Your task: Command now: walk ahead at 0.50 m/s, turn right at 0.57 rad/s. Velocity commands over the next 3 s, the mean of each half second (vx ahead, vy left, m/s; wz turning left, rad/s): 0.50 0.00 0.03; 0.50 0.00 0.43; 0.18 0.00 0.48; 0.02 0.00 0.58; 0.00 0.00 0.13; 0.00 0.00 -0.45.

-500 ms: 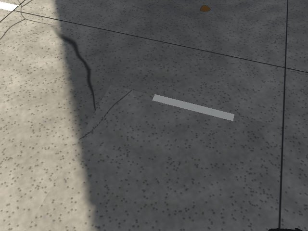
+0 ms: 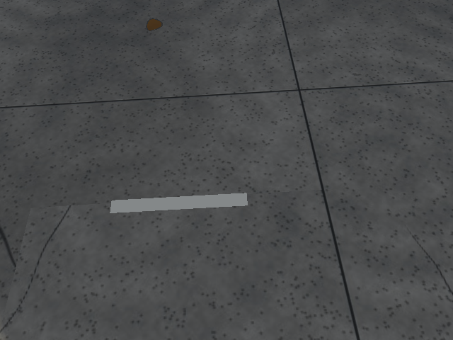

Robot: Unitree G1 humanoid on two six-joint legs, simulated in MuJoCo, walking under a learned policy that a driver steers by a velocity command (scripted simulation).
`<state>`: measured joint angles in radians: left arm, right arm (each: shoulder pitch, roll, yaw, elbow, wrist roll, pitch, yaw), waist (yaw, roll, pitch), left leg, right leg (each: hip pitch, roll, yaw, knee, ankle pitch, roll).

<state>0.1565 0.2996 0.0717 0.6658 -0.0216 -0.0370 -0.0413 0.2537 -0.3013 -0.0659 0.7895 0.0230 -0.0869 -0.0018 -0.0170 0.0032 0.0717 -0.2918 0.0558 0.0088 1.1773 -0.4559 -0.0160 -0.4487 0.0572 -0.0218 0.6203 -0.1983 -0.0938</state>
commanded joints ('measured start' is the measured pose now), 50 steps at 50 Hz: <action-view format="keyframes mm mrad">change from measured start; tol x32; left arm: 1 101 121 34 -44 8 -23 10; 42 -163 79 -11 -75 18 -86 22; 50 194 125 26 11 21 -80 23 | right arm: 1 -66 -130 -26 -116 -22 -52 -5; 50 101 -143 -15 -116 8 29 -12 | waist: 1 39 -29 -144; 50 108 -122 -194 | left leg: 1 -419 60 -93 6 106 22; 19 -419 -8 -10 -628 445 74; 23 177 -63 -26 -648 423 185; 25 719 274 -838 -829 228 435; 33 44 84 -325 -961 543 318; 44 168 100 -388 -798 403 203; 50 -472 -91 -205 119 -40 33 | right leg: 1 427 -267 460 -344 72 -196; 16 470 -271 90 -452 265 -105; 22 561 -256 -19 -47 972 -24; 25 -241 37 110 753 -355 102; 26 -339 -35 163 783 -300 83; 46 227 -86 80 -177 165 44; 48 787 -435 685 -233 -59 -205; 50 622 -429 632 -305 -63 -149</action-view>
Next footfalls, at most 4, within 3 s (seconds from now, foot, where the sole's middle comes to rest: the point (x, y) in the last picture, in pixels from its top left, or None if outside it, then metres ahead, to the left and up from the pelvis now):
0.46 left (191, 337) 0.44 0.14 -0.76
0.92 right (241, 238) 0.75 -0.01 -0.76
1.42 left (155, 232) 0.78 0.27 -0.76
1.82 right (215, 198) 0.90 0.07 -0.76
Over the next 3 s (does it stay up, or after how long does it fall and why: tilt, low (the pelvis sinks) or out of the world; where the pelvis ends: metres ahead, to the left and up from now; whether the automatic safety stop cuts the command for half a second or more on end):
stays up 0.76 0.09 0.03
